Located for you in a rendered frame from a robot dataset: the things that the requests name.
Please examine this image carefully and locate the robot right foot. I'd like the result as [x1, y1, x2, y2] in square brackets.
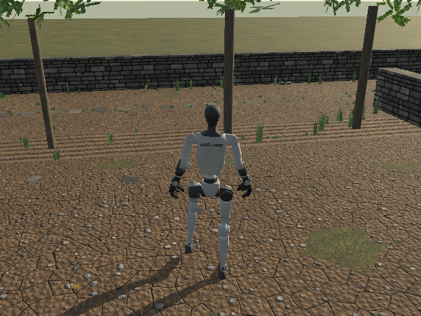
[218, 263, 228, 280]

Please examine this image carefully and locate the robot head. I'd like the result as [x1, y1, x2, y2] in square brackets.
[201, 105, 224, 137]

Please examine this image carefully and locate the right robot forearm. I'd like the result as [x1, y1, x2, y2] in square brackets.
[238, 160, 251, 186]

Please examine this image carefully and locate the robot right upper arm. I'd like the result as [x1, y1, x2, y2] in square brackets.
[226, 134, 244, 170]

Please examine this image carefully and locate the left robot forearm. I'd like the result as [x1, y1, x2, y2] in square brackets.
[171, 159, 186, 186]

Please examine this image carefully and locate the left robot hand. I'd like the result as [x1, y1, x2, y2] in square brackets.
[169, 184, 184, 199]

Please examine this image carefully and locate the right robot hand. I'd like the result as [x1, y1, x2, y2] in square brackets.
[237, 183, 253, 198]

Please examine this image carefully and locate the robot left upper arm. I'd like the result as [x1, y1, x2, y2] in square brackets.
[179, 133, 198, 170]

